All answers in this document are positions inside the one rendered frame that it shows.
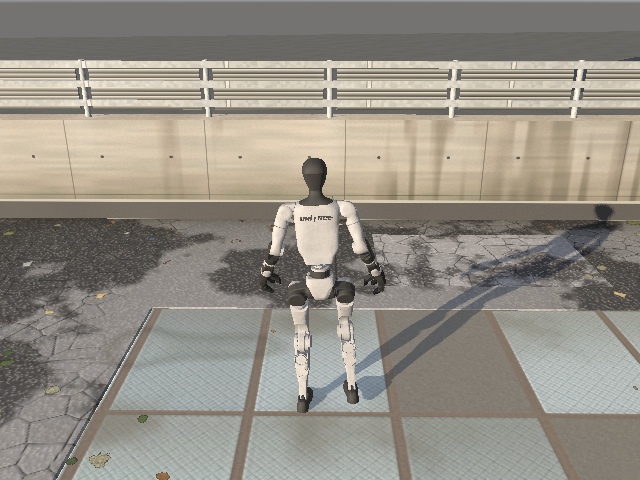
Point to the robot left hand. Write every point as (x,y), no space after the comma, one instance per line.
(263,282)

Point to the left robot upper arm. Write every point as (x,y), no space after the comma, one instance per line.
(285,213)

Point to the robot left foot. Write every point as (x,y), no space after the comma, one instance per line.
(303,405)

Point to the robot left forearm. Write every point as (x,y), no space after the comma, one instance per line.
(269,263)

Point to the right robot upper arm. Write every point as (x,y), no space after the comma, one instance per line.
(348,209)

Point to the robot right hand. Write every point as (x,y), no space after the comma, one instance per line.
(377,279)

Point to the robot right forearm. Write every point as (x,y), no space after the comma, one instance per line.
(370,261)

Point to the robot left thigh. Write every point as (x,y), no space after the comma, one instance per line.
(299,305)

